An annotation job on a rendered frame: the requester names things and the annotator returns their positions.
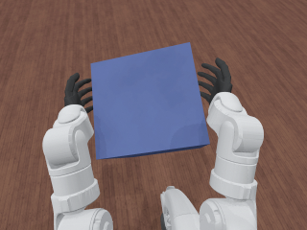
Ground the left robot forearm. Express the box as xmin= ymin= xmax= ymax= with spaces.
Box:
xmin=42 ymin=104 xmax=100 ymax=230

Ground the left robot upper arm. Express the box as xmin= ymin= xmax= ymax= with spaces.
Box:
xmin=58 ymin=208 xmax=113 ymax=230

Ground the robot right thigh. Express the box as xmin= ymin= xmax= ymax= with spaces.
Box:
xmin=160 ymin=189 xmax=200 ymax=230

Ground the right robot upper arm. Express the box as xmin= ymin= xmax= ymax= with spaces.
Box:
xmin=199 ymin=197 xmax=257 ymax=230

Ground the robot right hand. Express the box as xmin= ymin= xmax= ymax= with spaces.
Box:
xmin=197 ymin=57 xmax=233 ymax=105

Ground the right robot shin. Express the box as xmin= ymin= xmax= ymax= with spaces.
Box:
xmin=163 ymin=186 xmax=175 ymax=230

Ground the right robot forearm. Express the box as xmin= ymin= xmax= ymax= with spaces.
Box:
xmin=206 ymin=92 xmax=264 ymax=228

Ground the robot left hand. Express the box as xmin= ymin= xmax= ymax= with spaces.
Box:
xmin=64 ymin=73 xmax=93 ymax=113

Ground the carton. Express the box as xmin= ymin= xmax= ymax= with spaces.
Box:
xmin=90 ymin=42 xmax=210 ymax=160

